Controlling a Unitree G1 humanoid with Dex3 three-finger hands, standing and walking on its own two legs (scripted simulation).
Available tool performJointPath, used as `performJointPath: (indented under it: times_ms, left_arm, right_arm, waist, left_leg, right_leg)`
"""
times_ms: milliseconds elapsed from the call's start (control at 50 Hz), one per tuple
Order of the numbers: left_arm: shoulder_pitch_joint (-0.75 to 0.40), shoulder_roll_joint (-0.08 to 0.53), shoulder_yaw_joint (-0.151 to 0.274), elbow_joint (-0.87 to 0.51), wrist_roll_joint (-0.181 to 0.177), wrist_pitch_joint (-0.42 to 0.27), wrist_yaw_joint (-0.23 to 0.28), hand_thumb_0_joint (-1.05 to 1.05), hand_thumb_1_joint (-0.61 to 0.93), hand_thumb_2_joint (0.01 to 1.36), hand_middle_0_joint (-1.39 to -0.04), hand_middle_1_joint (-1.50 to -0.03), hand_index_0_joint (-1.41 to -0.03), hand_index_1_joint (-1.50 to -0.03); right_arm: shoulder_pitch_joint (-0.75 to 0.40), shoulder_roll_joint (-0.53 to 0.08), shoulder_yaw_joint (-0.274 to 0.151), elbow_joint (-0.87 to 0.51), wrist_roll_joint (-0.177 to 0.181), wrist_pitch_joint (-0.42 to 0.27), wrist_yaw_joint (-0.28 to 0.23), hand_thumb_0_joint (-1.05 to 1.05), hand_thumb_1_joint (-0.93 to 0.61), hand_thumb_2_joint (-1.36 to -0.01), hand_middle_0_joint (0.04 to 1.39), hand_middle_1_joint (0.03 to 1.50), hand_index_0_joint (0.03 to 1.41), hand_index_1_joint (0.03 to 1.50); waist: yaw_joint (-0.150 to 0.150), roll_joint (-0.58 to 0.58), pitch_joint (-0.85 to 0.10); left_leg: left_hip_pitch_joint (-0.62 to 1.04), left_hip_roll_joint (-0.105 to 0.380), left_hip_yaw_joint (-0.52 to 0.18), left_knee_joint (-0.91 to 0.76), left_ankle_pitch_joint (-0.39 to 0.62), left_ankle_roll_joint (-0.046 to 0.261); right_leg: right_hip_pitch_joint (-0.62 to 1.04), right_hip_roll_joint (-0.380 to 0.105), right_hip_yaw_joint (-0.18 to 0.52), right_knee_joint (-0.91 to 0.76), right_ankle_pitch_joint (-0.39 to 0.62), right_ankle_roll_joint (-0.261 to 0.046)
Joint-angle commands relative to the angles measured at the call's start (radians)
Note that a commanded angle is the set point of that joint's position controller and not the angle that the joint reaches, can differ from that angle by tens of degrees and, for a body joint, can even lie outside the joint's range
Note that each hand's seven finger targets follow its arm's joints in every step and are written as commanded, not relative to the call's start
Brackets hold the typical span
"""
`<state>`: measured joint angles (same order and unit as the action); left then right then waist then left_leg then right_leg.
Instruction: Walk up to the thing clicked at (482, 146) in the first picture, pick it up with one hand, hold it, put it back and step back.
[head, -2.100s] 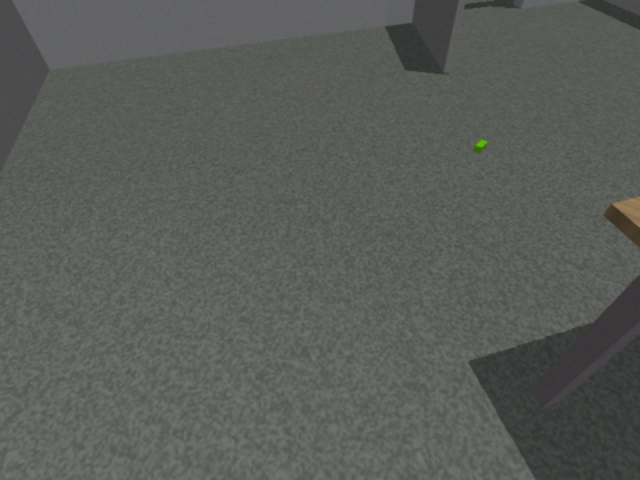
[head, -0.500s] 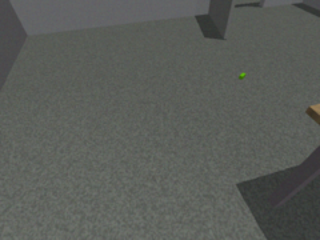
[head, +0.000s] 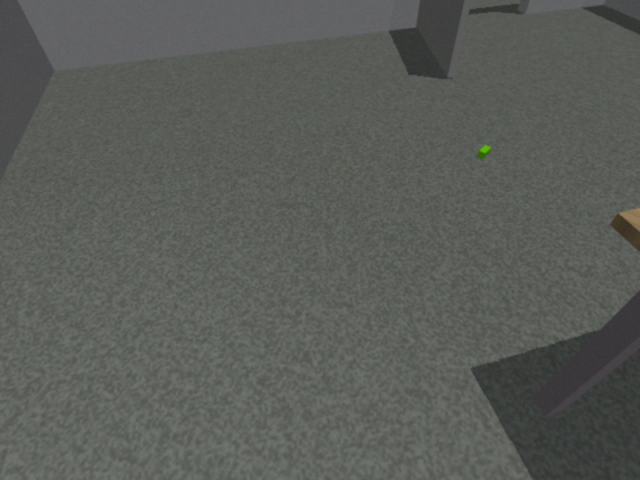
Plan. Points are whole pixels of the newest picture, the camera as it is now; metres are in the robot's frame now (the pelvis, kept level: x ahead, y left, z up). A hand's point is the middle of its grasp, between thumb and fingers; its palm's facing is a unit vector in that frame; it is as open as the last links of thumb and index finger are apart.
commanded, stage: stand
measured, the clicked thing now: (484, 151) +1.80 -0.84 -0.77
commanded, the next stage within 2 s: walk up in 0.32 s
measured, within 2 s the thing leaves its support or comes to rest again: neither
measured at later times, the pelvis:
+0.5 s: pelvis +0.02 +0.01 -0.01, yaw +4 degrees
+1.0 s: pelvis +0.23 +0.11 -0.01, yaw +7 degrees
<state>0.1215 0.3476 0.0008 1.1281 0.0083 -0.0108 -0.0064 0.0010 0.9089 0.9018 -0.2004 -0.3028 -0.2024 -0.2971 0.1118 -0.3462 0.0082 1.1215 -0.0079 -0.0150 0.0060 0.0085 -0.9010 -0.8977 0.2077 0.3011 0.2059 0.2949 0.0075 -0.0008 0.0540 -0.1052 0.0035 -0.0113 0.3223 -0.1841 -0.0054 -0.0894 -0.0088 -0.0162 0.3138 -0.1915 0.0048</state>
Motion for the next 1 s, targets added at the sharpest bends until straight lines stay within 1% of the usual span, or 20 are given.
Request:
performJointPath:
  times_ms: [0, 280, 300, 320, 360, 380, 400, 460, 560, 600, 620, 640, 660, 680, 700, 740, 780, 880, 940, 980]
  left_arm:
    - [-0.027, 0.212, 0.036, -0.060, 0.003, -0.021, 0.018, 0.000, 0.900, 0.900, -0.200, -0.300, -0.200, -0.300]
    - [-0.025, 0.210, 0.038, -0.058, 0.001, -0.021, 0.017, 0.000, 0.900, 0.900, -0.200, -0.300, -0.200, -0.300]
    - [0.027, 0.334, 0.111, -0.110, 0.014, -0.044, -0.014, 0.000, 0.900, 0.900, -0.200, -0.300, -0.200, -0.300]
    - [0.054, 0.326, 0.116, -0.098, 0.023, -0.048, -0.024, 0.000, 0.900, 0.900, -0.200, -0.300, -0.200, -0.300]
    - [0.118, 0.353, 0.137, -0.107, 0.031, -0.054, -0.029, 0.000, 0.900, 0.900, -0.200, -0.300, -0.200, -0.300]
    - [0.137, 0.377, 0.146, -0.119, 0.033, -0.064, -0.024, 0.000, 0.900, 0.900, -0.200, -0.300, -0.200, -0.300]
    - [0.089, 0.383, 0.148, -0.148, 0.036, -0.074, -0.021, 0.000, 0.900, 0.900, -0.200, -0.300, -0.200, -0.300]
    - [0.056, 0.358, 0.147, -0.180, 0.037, -0.086, -0.021, 0.000, 0.900, 0.900, -0.200, -0.300, -0.200, -0.300]
    - [-0.015, 0.371, 0.141, -0.228, 0.031, -0.080, -0.045, 0.000, 0.900, 0.900, -0.200, -0.300, -0.200, -0.300]
    - [-0.044, 0.357, 0.134, -0.233, 0.025, -0.072, -0.052, 0.000, 0.900, 0.900, -0.200, -0.300, -0.200, -0.300]
    - [-0.028, 0.329, 0.124, -0.236, 0.025, -0.067, -0.054, 0.000, 0.900, 0.900, -0.200, -0.300, -0.200, -0.300]
    - [0.015, 0.278, 0.108, -0.228, 0.027, -0.060, -0.055, 0.000, 0.900, 0.900, -0.200, -0.300, -0.200, -0.300]
    - [0.049, 0.196, 0.085, -0.244, 0.020, -0.058, -0.057, 0.000, 0.900, 0.900, -0.200, -0.300, -0.200, -0.300]
    - [0.036, 0.236, 0.085, -0.265, 0.005, -0.055, -0.050, 0.000, 0.900, 0.900, -0.200, -0.300, -0.200, -0.300]
    - [0.005, 0.322, 0.095, -0.266, 0.014, -0.053, -0.043, 0.000, 0.900, 0.900, -0.200, -0.300, -0.200, -0.300]
    - [0.041, 0.344, 0.098, -0.219, -0.007, -0.060, -0.046, 0.000, 0.900, 0.900, -0.200, -0.300, -0.200, -0.300]
    - [0.109, 0.334, 0.103, -0.190, -0.013, -0.055, -0.061, 0.000, 0.900, 0.900, -0.200, -0.300, -0.200, -0.300]
    - [0.057, 0.308, 0.110, -0.234, 0.006, -0.044, -0.087, 0.000, 0.900, 0.900, -0.200, -0.300, -0.200, -0.300]
    - [-0.048, 0.286, 0.111, -0.279, 0.008, -0.052, -0.101, 0.000, 0.900, 0.900, -0.200, -0.300, -0.200, -0.300]
    - [-0.076, 0.266, 0.109, -0.286, 0.006, -0.059, -0.101, 0.000, 0.900, 0.900, -0.200, -0.300, -0.200, -0.300]
  right_arm:
    - [-0.038, -0.216, -0.041, -0.061, 0.000, -0.018, -0.019, 0.000, -0.900, -0.900, 0.200, 0.300, 0.200, 0.300]
    - [-0.027, -0.215, -0.041, -0.058, 0.000, -0.018, -0.017, 0.000, -0.900, -0.900, 0.200, 0.300, 0.200, 0.300]
    - [0.026, -0.306, -0.116, -0.114, -0.012, -0.031, 0.015, 0.000, -0.900, -0.900, 0.200, 0.300, 0.200, 0.300]
    - [-0.014, -0.311, -0.121, -0.124, -0.020, -0.029, 0.030, 0.000, -0.900, -0.900, 0.200, 0.300, 0.200, 0.300]
    - [-0.118, -0.268, -0.109, -0.186, -0.027, -0.025, 0.045, 0.000, -0.900, -0.900, 0.200, 0.300, 0.200, 0.300]
    - [-0.167, -0.233, -0.108, -0.216, -0.036, -0.027, 0.048, 0.000, -0.900, -0.900, 0.200, 0.300, 0.200, 0.300]
    - [-0.151, -0.241, -0.117, -0.221, -0.038, -0.031, 0.048, 0.000, -0.900, -0.900, 0.200, 0.300, 0.200, 0.300]
    - [-0.067, -0.273, -0.130, -0.211, -0.020, -0.047, 0.071, 0.000, -0.900, -0.900, 0.200, 0.300, 0.200, 0.300]
    - [0.002, -0.255, -0.148, -0.214, -0.017, -0.043, 0.098, 0.000, -0.900, -0.900, 0.200, 0.300, 0.200, 0.300]
    - [0.136, -0.258, -0.164, -0.173, -0.020, -0.043, 0.090, 0.000, -0.900, -0.900, 0.200, 0.300, 0.200, 0.300]
    - [0.221, -0.287, -0.179, -0.147, -0.023, -0.045, 0.079, 0.000, -0.900, -0.900, 0.200, 0.300, 0.200, 0.300]
    - [0.350, -0.328, -0.200, -0.110, -0.029, -0.050, 0.064, 0.000, -0.900, -0.900, 0.200, 0.300, 0.200, 0.300]
    - [0.449, -0.410, -0.219, -0.106, -0.042, -0.053, 0.045, 0.000, -0.900, -0.900, 0.200, 0.300, 0.200, 0.300]
    - [0.344, -0.489, -0.218, -0.168, -0.030, -0.064, 0.045, 0.000, -0.900, -0.900, 0.200, 0.300, 0.200, 0.300]
    - [0.247, -0.507, -0.218, -0.198, 0.004, -0.060, 0.050, 0.000, -0.900, -0.900, 0.200, 0.300, 0.200, 0.300]
    - [0.150, -0.420, -0.186, -0.229, 0.002, -0.072, 0.040, 0.000, -0.900, -0.900, 0.200, 0.300, 0.200, 0.300]
    - [0.142, -0.354, -0.158, -0.236, 0.006, -0.084, 0.039, 0.000, -0.900, -0.900, 0.200, 0.300, 0.200, 0.300]
    - [0.152, -0.347, -0.153, -0.266, 0.005, -0.101, 0.039, 0.000, -0.900, -0.900, 0.200, 0.300, 0.200, 0.300]
    - [0.176, -0.359, -0.156, -0.269, 0.007, -0.109, 0.038, 0.000, -0.900, -0.900, 0.200, 0.300, 0.200, 0.300]
    - [0.201, -0.349, -0.151, -0.269, 0.008, -0.110, 0.038, 0.000, -0.900, -0.900, 0.200, 0.300, 0.200, 0.300]
  waist:
    - [-0.002, 0.011, -0.082]
    - [-0.002, 0.011, -0.078]
    - [0.011, -0.002, -0.173]
    - [0.041, 0.026, -0.093]
    - [0.096, -0.076, 0.029]
    - [0.126, -0.173, 0.067]
    - [0.107, -0.109, 0.086]
    - [0.057, -0.080, 0.036]
    - [0.010, -0.158, 0.037]
    - [-0.066, -0.092, -0.007]
    - [-0.111, 0.004, -0.061]
    - [-0.166, 0.148, -0.128]
    - [-0.193, 0.388, -0.113]
    - [-0.152, 0.327, -0.095]
    - [-0.119, 0.244, -0.017]
    - [-0.048, 0.100, 0.037]
    - [-0.016, 0.112, 0.037]
    - [-0.013, 0.132, 0.077]
    - [-0.040, 0.122, 0.101]
    - [-0.045, 0.103, 0.085]
  left_leg:
    - [0.017, 0.124, -0.094, -0.038, 0.177, 0.030]
    - [0.013, 0.123, -0.098, -0.045, 0.180, 0.029]
    - [-0.062, 0.087, -0.135, 0.044, -0.364, 0.112]
    - [-0.227, 0.091, -0.156, 0.067, -0.494, 0.122]
    - [-0.519, 0.025, -0.034, 0.265, -0.387, 0.074]
    - [-0.627, 0.026, 0.012, 0.505, -0.281, 0.050]
    - [-0.669, 0.083, -0.051, 0.550, -0.251, 0.029]
    - [-0.590, 0.126, -0.078, 0.493, -0.255, 0.029]
    - [-0.269, 0.089, 0.041, 0.289, -0.089, 0.005]
    - [-0.035, 0.046, 0.124, 0.235, 0.065, 0.002]
    - [0.124, 0.022, 0.138, 0.236, 0.038, 0.015]
    - [0.314, 0.001, 0.093, 0.246, -0.070, 0.052]
    - [0.349, 0.184, -0.264, 0.053, -0.436, 0.124]
    - [0.226, 0.374, -0.728, -0.191, -0.744, 0.222]
    - [0.082, 0.446, -0.791, -0.234, -0.776, 0.292]
    - [0.000, 0.346, -0.501, -0.139, -0.510, 0.242]
    - [-0.061, 0.266, -0.291, -0.132, -0.345, 0.192]
    - [-0.084, 0.261, -0.170, -0.189, -0.255, 0.222]
    - [-0.067, 0.263, -0.130, -0.184, -0.218, 0.222]
    - [-0.043, 0.242, -0.087, -0.146, -0.078, 0.203]
  right_leg:
    - [0.013, -0.129, 0.095, -0.046, 0.171, -0.027]
    - [0.016, -0.127, 0.094, -0.045, 0.166, -0.030]
    - [0.085, -0.082, 0.055, 0.067, -0.336, -0.064]
    - [0.067, -0.115, 0.110, 0.087, -0.474, -0.088]
    - [0.132, -0.251, 0.294, -0.077, -0.665, -0.168]
    - [0.130, -0.410, 0.448, -0.220, -0.671, -0.241]
    - [0.132, -0.473, 0.490, -0.236, -0.562, -0.282]
    - [0.178, -0.369, 0.317, -0.203, -0.442, -0.250]
    - [-0.080, -0.240, 0.035, -0.122, -0.321, -0.169]
    - [-0.207, -0.209, -0.052, 0.015, -0.295, -0.146]
    - [-0.279, -0.183, -0.098, 0.192, -0.178, -0.133]
    - [-0.405, -0.125, -0.140, 0.471, -0.131, -0.111]
    - [-0.608, -0.005, -0.129, 0.799, -0.399, -0.077]
    - [-0.665, 0.039, 0.003, 0.906, -0.398, -0.075]
    - [-0.614, -0.052, 0.089, 0.923, -0.359, -0.074]
    - [-0.574, -0.115, 0.123, 0.867, -0.202, -0.063]
    - [-0.495, -0.139, 0.092, 0.744, -0.119, -0.049]
    - [-0.474, -0.148, 0.043, 0.523, -0.024, 0.007]
    - [-0.462, -0.154, 0.038, 0.376, 0.049, -0.008]
    - [-0.421, -0.130, 0.003, 0.310, 0.116, -0.020]
